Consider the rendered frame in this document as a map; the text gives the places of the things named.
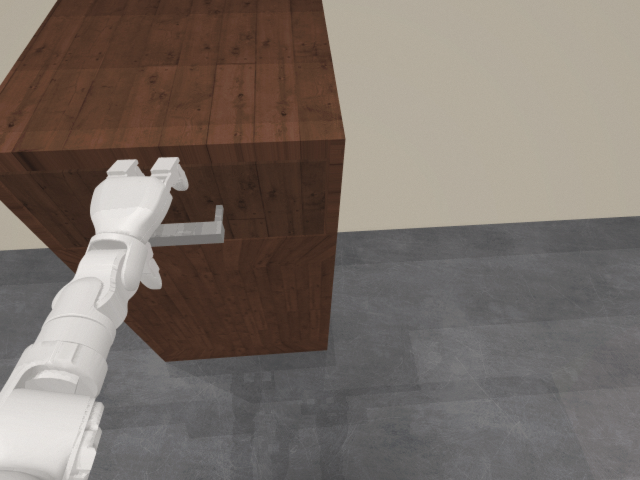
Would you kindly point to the cabinet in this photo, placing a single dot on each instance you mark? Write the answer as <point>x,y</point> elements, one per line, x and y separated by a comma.
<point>207,81</point>

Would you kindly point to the robot left forearm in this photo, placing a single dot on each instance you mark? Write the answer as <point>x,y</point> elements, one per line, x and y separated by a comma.
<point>69,354</point>

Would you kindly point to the drawer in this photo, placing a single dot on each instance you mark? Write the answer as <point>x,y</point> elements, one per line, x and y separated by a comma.
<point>260,199</point>

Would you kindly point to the robot left hand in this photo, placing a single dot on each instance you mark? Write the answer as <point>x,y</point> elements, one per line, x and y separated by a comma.
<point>131,203</point>

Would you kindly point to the left robot upper arm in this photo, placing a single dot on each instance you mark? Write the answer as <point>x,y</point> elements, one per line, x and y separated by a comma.
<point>47,435</point>

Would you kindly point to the handle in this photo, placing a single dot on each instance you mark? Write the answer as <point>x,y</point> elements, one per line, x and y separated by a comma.
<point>190,233</point>

